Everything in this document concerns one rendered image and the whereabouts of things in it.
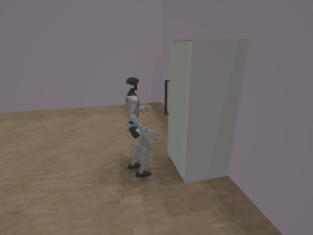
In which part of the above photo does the fridge door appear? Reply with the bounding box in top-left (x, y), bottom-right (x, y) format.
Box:
top-left (167, 41), bottom-right (194, 177)

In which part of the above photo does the right robot upper arm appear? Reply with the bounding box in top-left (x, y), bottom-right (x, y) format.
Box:
top-left (129, 96), bottom-right (139, 120)

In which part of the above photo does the robot right hand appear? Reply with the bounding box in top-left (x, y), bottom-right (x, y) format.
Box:
top-left (146, 129), bottom-right (159, 140)

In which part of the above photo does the handle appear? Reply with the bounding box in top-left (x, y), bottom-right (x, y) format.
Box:
top-left (164, 80), bottom-right (170, 115)

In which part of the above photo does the robot left shin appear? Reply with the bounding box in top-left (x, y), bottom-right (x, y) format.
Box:
top-left (131, 146), bottom-right (143, 165)

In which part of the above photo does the robot left hand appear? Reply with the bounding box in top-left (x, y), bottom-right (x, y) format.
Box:
top-left (140, 106), bottom-right (152, 113)

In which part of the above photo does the robot right forearm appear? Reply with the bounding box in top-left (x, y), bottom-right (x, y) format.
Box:
top-left (131, 115), bottom-right (149, 133)

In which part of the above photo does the robot left thigh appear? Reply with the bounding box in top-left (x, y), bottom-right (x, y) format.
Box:
top-left (135, 127), bottom-right (143, 149)

